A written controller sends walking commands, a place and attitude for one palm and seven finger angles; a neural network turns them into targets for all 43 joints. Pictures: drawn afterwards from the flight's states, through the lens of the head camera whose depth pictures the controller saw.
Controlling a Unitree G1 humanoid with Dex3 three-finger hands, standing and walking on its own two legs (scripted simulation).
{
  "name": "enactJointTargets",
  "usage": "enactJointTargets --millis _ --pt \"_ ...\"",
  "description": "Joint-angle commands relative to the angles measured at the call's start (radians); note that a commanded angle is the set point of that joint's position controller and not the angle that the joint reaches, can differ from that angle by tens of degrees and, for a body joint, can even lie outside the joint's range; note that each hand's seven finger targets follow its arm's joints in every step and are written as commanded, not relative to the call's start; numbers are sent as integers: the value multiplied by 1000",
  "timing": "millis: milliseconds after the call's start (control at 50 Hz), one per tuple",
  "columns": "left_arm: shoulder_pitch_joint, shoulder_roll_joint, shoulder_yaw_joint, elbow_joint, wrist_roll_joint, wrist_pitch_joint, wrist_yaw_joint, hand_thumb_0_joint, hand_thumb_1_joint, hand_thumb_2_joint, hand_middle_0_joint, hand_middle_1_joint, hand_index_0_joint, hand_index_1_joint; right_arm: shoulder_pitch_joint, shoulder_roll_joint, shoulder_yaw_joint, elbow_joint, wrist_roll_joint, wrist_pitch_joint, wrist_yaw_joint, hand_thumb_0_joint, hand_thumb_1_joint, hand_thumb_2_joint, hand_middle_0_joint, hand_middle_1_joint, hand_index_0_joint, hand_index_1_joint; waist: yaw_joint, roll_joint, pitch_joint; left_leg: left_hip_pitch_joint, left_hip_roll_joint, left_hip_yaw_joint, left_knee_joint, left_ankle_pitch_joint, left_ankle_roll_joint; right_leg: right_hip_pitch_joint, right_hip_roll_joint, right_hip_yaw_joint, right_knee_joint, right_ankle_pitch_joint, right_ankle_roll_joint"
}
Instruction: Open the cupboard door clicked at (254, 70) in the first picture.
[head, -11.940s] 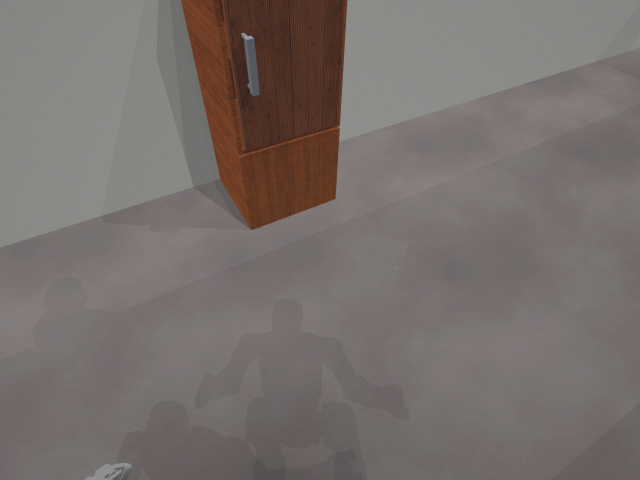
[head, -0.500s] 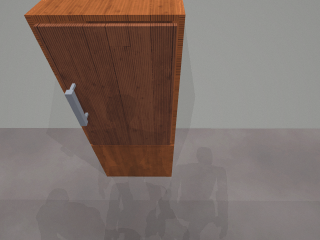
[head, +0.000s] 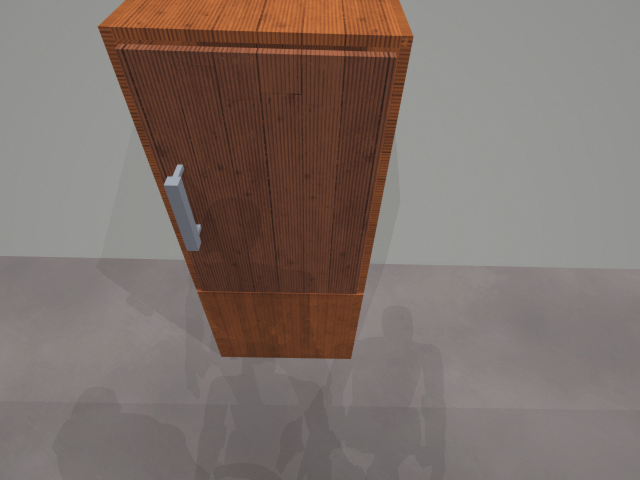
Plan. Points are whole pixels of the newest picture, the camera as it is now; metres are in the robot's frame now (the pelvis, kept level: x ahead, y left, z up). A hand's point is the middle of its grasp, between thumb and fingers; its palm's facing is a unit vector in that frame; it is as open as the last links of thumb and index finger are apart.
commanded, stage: shuffle to correct the standing spot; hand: left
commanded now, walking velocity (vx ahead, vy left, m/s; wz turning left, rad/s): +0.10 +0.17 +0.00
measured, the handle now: (186, 209) +0.57 +0.28 -0.03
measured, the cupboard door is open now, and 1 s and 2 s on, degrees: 0 0 0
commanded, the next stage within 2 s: come to a stop and stand still in 0.08 s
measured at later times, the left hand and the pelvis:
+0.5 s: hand out of the picture +0.03 +0.20 -0.18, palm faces +0.02 -0.98 -0.20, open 7.4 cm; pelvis +0.03 +0.03 +0.00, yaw +0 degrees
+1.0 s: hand out of the picture +0.04 +0.14 -0.16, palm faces -0.01 -0.97 -0.24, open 7.4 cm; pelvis +0.02 -0.04 +0.00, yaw +0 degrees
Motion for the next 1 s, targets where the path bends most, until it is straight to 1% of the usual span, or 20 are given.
enactJointTargets --millis 0,120,160,200,240,280,320,360,440,520,560,580,600,620,660,760,780,840,920,980 --pt "76 71 15 -16 -3 -16 2 0 900 900 -200 -300 -200 -300 45 -120 -18 -24 4 -20 -6 0 -900 -900 200 300 200 300 15 30 42 -20 180 -194 -126 94 5 -7 -103 109 -59 82 -23" --pt "96 94 31 -10 9 -10 -2 0 900 900 -200 -300 -200 -300 28 -138 -28 -43 1 0 4 0 -900 -900 200 300 200 300 20 14 108 -103 144 -162 -75 -82 2 -41 -142 154 -50 -74 -58" --pt "109 105 39 -12 12 -10 -2 0 900 900 -200 -300 -200 -300 23 -135 -30 -56 0 3 8 0 -900 -900 200 300 200 300 24 -23 113 -135 124 -138 -28 -92 -2 -29 -172 195 -67 -102 -75" --pt "100 101 37 -10 9 -9 1 0 900 900 -200 -300 -200 -300 26 -120 -27 -60 1 -2 6 0 -900 -900 200 300 200 300 9 -50 101 -92 114 -127 -13 -7 -11 -51 -179 199 -60 -27 -77" --pt "80 69 30 -15 9 -7 4 0 900 900 -200 -300 -200 -300 62 -125 -27 -43 2 -13 0 0 -900 -900 200 300 200 300 -5 18 68 17 178 -195 -64 189 12 -96 -106 97 34 67 -36" --pt "75 47 17 -8 2 -3 12 0 900 900 -200 -300 -200 -300 86 -149 -29 -25 5 -22 -17 0 -900 -900 200 300 200 300 -3 93 36 141 269 -290 -86 581 51 -152 -63 30 108 -18 9" --pt "67 58 16 -3 -5 1 21 0 900 900 -200 -300 -200 -300 94 -149 -30 -19 11 -26 -30 0 -900 -900 200 300 200 300 -4 89 5 240 307 -310 -74 911 60 -193 -67 48 155 -134 25" --pt "39 98 26 -10 -6 2 21 0 900 900 -200 -300 -200 -300 69 -175 -39 -24 14 -29 -37 0 -900 -900 200 300 200 300 -2 84 3 273 317 -286 -64 1055 67 -198 -78 60 168 -145 27" --pt "32 83 28 -7 -3 14 19 0 900 900 -200 -300 -200 -300 11 -157 -43 -33 11 -23 -35 0 -900 -900 200 300 200 300 15 15 -4 207 304 -240 -73 887 73 -135 -89 63 135 -60 31" --pt "9 69 30 -16 2 26 12 0 900 900 -200 -300 -200 -300 -22 -147 -47 -36 7 -15 -26 0 -900 -900 200 300 200 300 22 33 34 54 285 -222 -113 601 55 -78 -90 60 127 -9 35" --pt "7 78 30 -18 4 20 7 0 900 900 -200 -300 -200 -300 -50 -150 -48 -40 6 -16 -21 0 -900 -900 200 300 200 300 32 41 41 16 249 -211 -109 460 37 -46 -91 74 49 58 29" --pt "68 113 24 10 9 2 38 0 900 900 -200 -300 -200 -300 -55 -219 -51 -95 30 -7 -2 0 -900 -900 200 300 200 300 19 -17 -47 101 253 -205 34 841 -40 -63 -97 27 58 140 51" --pt "38 103 14 -36 -8 2 38 0 900 900 -200 -300 -200 -300 -50 -189 -46 -118 14 -7 4 0 -900 -900 200 300 200 300 28 22 -66 45 221 -198 -11 536 -65 -28 -90 57 57 35 15" --pt "5 101 11 -51 -4 10 30 0 900 900 -200 -300 -200 -300 -56 -169 -42 -128 9 -12 3 0 -900 -900 200 300 200 300 18 117 -7 6 208 -211 -80 373 -74 -64 -83 60 72 -2 3" --pt "-15 120 14 -58 0 2 12 0 900 900 -200 -300 -200 -300 -58 -171 -43 -133 3 -10 5 0 -900 -900 200 300 200 300 19 189 25 -26 196 -204 -92 264 -38 -60 -73 52 61 16 1" --pt "-36 125 9 -55 -4 -15 -2 0 900 900 -200 -300 -200 -300 -36 -168 -41 -132 8 -11 10 0 -900 -900 200 300 200 300 0 -33 77 -36 164 -172 -112 63 -24 -54 -103 114 -36 103 -10" --pt "-40 125 9 -54 -5 -18 -3 0 900 900 -200 -300 -200 -300 -28 -171 -39 -125 8 -12 11 0 -900 -900 200 300 200 300 -7 -49 77 -29 159 -166 -116 44 -26 -56 -108 127 -47 105 -12" --pt "-42 138 12 -52 -5 -24 -5 0 900 900 -200 -300 -200 -300 -30 -163 -36 -107 7 -12 13 0 -900 -900 200 300 200 300 -8 -12 87 -14 146 -146 -122 22 -30 -65 -119 148 -79 100 -19" --pt "-33 147 14 -46 -8 -33 -8 0 900 900 -200 -300 -200 -300 -29 -163 -32 -87 8 -10 14 0 -900 -900 200 300 200 300 -10 -62 61 8 134 -125 -99 19 -39 -53 -135 184 -120 97 -25" --pt "-27 150 15 -39 -10 -40 -8 0 900 900 -200 -300 -200 -300 -24 -159 -30 -67 8 -10 14 0 -900 -900 200 300 200 300 -14 -51 27 37 134 -111 -89 44 -46 -33 -142 189 -129 153 -28"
